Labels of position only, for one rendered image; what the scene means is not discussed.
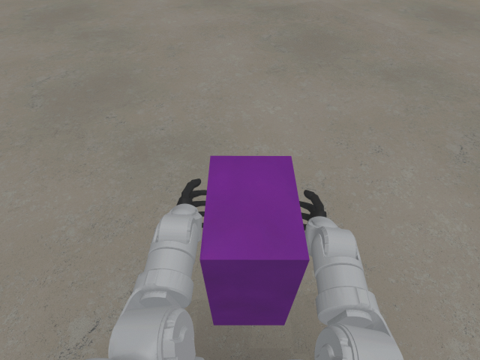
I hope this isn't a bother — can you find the left robot forearm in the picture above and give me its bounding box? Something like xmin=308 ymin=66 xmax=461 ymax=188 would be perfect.
xmin=109 ymin=204 xmax=202 ymax=358

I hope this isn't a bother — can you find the carton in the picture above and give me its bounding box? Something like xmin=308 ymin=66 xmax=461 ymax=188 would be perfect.
xmin=199 ymin=156 xmax=310 ymax=326

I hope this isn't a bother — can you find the robot right hand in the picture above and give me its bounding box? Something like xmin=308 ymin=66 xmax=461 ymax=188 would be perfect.
xmin=299 ymin=190 xmax=326 ymax=230

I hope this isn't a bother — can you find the right robot upper arm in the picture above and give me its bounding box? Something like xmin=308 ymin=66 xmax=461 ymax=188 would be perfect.
xmin=314 ymin=323 xmax=403 ymax=360

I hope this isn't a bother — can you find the robot left hand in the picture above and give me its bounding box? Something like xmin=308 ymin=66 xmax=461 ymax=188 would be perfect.
xmin=177 ymin=178 xmax=207 ymax=228

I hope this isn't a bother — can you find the left robot upper arm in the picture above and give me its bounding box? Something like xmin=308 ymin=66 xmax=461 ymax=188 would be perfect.
xmin=85 ymin=305 xmax=196 ymax=360

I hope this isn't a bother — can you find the right robot forearm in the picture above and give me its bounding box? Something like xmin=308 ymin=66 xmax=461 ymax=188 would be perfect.
xmin=305 ymin=216 xmax=404 ymax=359

